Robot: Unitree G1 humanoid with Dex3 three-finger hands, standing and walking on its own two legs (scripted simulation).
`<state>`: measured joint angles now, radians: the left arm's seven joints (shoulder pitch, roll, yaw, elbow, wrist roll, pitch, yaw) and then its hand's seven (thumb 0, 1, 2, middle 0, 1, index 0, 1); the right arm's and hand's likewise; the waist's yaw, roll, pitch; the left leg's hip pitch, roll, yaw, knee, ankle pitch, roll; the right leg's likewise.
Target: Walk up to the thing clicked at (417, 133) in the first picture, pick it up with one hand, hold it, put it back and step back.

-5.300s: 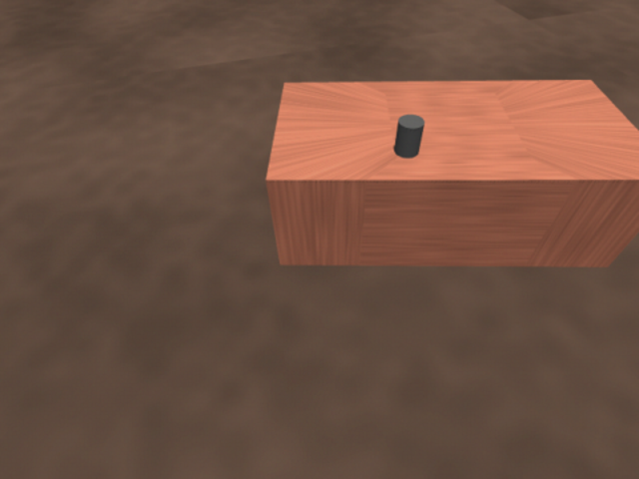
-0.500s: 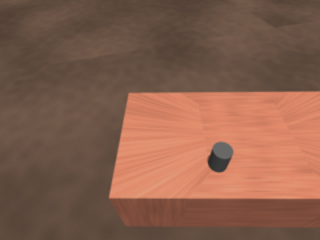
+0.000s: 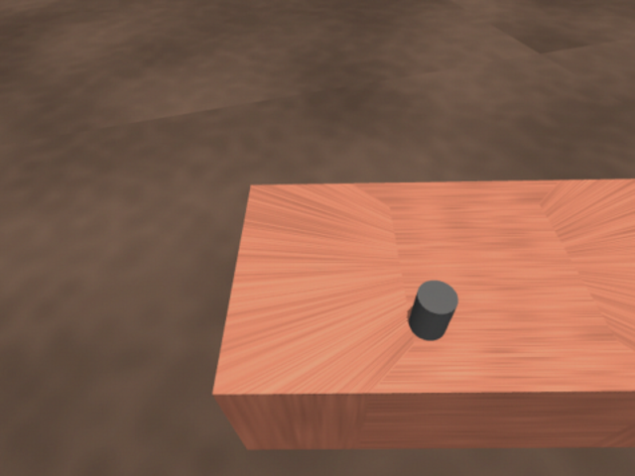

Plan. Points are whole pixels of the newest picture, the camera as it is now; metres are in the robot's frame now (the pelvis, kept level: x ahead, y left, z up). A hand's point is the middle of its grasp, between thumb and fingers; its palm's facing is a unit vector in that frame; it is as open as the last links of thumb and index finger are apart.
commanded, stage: stand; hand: right
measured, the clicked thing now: (432, 311) +0.50 -0.22 -0.27
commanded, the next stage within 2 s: go down in 1.48 s
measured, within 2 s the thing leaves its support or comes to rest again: neither
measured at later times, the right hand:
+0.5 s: hand out of the picture +0.08 -0.26 -0.16, palm faces -0.02 +0.94 -0.35, open 7.4 cm
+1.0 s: hand out of the picture +0.09 -0.25 -0.16, palm faces -0.02 +0.94 -0.34, open 7.4 cm
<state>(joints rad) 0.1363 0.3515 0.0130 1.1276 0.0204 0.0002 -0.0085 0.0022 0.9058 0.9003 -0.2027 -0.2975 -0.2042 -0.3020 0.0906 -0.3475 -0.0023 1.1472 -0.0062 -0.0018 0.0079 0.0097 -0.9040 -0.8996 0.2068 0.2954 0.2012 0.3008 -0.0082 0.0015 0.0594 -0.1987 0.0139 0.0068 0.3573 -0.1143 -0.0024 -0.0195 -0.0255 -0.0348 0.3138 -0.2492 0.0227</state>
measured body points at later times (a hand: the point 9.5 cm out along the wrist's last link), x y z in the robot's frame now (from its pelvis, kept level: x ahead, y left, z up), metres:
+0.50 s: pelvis +0.01 +0.00 +0.00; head +0.02 +0.00 +0.45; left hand +0.07 +0.30 -0.14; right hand +0.08 -0.30 -0.13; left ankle +0.05 +0.12 -0.75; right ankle -0.05 -0.13 -0.75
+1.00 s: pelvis +0.01 +0.00 +0.00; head +0.03 +0.00 +0.45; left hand +0.08 +0.30 -0.14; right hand +0.09 -0.30 -0.13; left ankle +0.05 +0.12 -0.75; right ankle -0.05 -0.13 -0.75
